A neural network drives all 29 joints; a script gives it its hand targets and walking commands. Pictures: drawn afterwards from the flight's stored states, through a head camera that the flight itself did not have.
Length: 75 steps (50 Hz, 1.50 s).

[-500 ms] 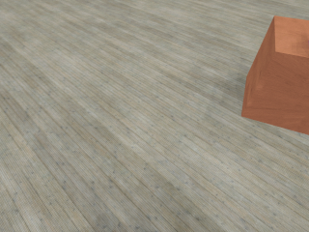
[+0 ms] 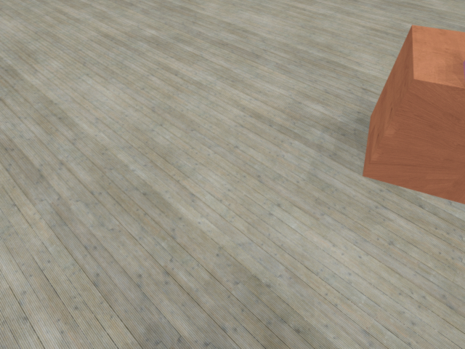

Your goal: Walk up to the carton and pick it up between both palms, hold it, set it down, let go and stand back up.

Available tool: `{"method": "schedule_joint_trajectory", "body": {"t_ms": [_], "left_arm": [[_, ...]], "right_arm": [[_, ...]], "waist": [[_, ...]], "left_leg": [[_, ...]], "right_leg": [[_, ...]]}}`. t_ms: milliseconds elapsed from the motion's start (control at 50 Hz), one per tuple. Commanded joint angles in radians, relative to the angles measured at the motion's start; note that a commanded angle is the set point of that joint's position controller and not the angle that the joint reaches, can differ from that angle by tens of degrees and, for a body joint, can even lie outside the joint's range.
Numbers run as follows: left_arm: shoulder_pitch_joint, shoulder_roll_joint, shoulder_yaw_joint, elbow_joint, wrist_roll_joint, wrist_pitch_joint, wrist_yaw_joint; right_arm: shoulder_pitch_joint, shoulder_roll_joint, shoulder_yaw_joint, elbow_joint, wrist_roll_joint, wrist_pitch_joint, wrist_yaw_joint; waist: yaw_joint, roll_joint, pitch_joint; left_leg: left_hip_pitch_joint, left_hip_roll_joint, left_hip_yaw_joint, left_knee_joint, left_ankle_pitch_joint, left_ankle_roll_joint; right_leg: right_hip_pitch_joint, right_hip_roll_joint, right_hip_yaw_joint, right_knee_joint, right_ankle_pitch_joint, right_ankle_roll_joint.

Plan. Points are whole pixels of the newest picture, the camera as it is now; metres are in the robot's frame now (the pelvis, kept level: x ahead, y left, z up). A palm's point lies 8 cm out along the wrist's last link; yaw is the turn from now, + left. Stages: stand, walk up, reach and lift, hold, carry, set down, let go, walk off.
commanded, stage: stand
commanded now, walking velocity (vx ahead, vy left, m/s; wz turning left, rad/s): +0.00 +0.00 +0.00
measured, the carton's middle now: out of the picture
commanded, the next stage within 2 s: walk up in 1.76 s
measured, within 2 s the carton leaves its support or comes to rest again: neither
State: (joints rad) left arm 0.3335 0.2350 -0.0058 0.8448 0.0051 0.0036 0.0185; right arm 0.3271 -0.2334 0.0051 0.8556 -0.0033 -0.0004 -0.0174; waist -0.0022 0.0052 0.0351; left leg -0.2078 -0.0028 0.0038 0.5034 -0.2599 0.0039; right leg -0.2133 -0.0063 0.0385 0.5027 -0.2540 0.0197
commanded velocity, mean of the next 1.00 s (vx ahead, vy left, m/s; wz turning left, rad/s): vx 0.00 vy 0.00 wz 0.00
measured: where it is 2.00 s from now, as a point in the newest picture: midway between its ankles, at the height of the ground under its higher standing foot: outside the picture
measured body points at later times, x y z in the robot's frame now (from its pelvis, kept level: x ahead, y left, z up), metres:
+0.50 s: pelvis +0.00 +0.00 +0.00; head +0.00 +0.00 +0.45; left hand +0.03 +0.25 -0.14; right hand +0.03 -0.25 -0.14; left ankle +0.01 +0.12 -0.74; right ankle +0.01 -0.13 -0.74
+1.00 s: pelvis +0.01 +0.00 +0.00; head +0.01 +0.00 +0.45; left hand +0.02 +0.24 -0.14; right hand +0.02 -0.24 -0.15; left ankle +0.01 +0.12 -0.74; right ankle +0.01 -0.13 -0.74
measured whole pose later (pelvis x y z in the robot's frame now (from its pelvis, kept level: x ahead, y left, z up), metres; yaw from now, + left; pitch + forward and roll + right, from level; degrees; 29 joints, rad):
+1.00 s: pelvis +0.01 +0.00 +0.00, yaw +0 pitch -2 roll +0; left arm 0.33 0.20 -0.01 0.97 0.00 0.00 0.03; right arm 0.32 -0.21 0.01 0.98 0.00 0.00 -0.03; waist 0.00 0.01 0.03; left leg -0.19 0.00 0.00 0.46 -0.24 0.00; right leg -0.19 -0.01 0.04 0.46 -0.24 0.02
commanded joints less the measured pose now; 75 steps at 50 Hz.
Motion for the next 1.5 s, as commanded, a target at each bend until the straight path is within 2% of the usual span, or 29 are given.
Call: {"method": "schedule_joint_trajectory", "body": {"t_ms": [0, 700, 1480], "left_arm": [[0.033, 0.137, 0.038, -0.054, 0.000, -0.021, 0.009], [0.051, 0.110, 0.030, 0.057, -0.003, -0.018, 0.019], [0.056, 0.075, 0.027, 0.132, -0.004, -0.018, 0.028]], "right_arm": [[0.031, -0.142, -0.036, -0.059, 0.000, -0.021, -0.009], [0.041, -0.118, -0.024, 0.049, 0.003, -0.018, -0.021], [0.051, -0.084, -0.019, 0.123, 0.004, -0.018, -0.031]], "waist": [[0.000, -0.003, 0.018], [-0.001, -0.002, 0.036], [0.000, -0.002, 0.044]], "left_leg": [[-0.022, 0.090, -0.104, -0.120, 0.046, 0.025], [-0.014, 0.092, -0.103, -0.145, 0.055, 0.018], [0.002, 0.095, -0.095, -0.156, 0.083, 0.012]], "right_leg": [[-0.021, -0.071, 0.077, -0.101, 0.073, -0.036], [-0.008, -0.072, 0.075, -0.128, 0.086, -0.027], [0.003, -0.075, 0.072, -0.141, 0.109, -0.023]]}}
